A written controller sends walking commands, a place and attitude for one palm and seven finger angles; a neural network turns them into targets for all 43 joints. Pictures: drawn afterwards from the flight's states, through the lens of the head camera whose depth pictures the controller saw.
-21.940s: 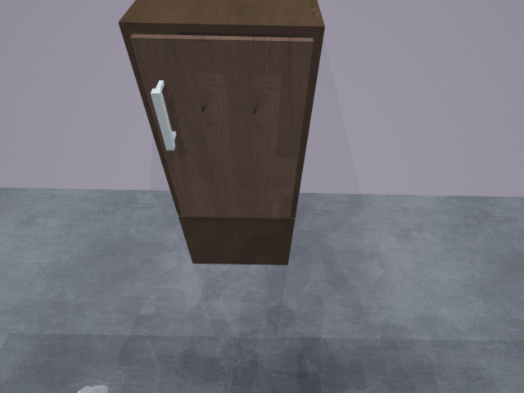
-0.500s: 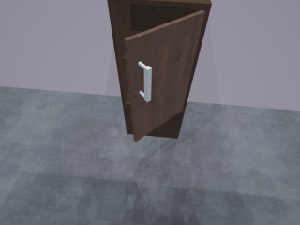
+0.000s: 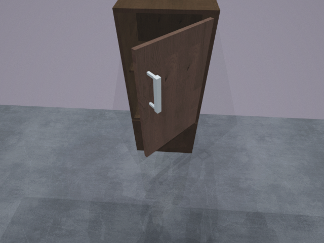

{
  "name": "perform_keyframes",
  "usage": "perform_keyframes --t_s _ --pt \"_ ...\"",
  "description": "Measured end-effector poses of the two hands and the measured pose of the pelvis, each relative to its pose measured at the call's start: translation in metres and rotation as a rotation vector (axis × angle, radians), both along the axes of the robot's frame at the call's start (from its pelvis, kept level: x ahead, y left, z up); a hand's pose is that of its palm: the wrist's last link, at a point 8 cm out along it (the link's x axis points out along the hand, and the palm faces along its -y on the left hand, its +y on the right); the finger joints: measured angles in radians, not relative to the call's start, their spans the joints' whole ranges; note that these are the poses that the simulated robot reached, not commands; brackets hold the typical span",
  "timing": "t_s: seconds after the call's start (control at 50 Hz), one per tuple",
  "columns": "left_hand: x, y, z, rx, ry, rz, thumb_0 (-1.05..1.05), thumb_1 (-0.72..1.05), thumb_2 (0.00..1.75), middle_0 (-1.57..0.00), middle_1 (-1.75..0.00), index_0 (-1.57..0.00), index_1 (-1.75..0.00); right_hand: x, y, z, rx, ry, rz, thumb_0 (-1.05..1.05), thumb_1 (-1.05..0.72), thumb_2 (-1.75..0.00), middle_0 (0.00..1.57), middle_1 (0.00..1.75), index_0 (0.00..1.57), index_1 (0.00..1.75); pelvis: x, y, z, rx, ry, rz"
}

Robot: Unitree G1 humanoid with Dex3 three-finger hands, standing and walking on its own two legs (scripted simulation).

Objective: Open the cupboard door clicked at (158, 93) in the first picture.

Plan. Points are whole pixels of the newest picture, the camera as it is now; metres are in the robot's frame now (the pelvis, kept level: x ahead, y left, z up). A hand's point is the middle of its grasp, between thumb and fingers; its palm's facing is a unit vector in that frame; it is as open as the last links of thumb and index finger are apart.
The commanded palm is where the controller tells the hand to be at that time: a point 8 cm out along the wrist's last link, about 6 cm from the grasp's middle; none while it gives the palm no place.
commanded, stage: let the arm hang, fingers relaxed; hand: left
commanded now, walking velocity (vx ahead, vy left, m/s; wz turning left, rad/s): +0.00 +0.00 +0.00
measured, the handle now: (154, 92) +0.60 +0.06 +0.02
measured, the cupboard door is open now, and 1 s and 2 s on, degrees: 45 45 45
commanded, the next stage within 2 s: look to check the result in 0.10 s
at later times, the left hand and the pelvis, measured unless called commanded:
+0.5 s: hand out of the picture -0.01 +0.16 -0.17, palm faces +0.05 -0.98 -0.19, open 7.3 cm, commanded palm none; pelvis +0.01 +0.00 +0.00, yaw +0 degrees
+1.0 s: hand out of the picture +0.02 +0.16 -0.18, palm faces +0.02 -0.98 -0.20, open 7.3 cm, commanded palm none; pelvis +0.02 -0.01 +0.00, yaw -3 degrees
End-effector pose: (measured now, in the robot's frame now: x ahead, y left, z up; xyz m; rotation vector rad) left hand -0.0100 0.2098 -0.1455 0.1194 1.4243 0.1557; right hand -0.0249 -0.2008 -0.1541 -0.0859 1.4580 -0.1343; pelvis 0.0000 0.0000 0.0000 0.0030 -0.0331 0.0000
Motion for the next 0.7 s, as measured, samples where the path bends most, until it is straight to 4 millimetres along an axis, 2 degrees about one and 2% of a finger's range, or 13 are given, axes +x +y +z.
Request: perform_keyframes --t_s 0.18,0.38,0.7 --pt "-0.005 0.005 0.002 0.015 0.02 0.011 0.0 0.91 0.9 -0.2 -0.3 -0.2 -0.3 -0.003 0.002 0.0 0.005 0.018 -0.005 0.0 -0.91 -0.89 0.19 0.29 0.19 0.3 0.002 0.0 0.0 0.001 0.005 0.001" --pt "-0.009 0.004 0.002 0.015 0.041 0.019 0.0 0.91 0.9 -0.2 -0.3 -0.2 -0.3 0.011 -0.001 0.0 0.001 0.003 0.007 0.0 -0.91 -0.89 0.19 0.29 0.19 0.3 0.006 -0.001 0.0 0.001 0.008 0.002" --pt "0.007 -0.002 0.003 0.011 0.023 0.02 0.0 0.91 0.9 -0.2 -0.3 -0.2 -0.3 0.031 -0.016 0.002 -0.024 -0.012 0.03 0.0 -0.92 -0.89 0.19 0.29 0.19 0.3 0.016 -0.005 0.001 0.004 0.013 0.01"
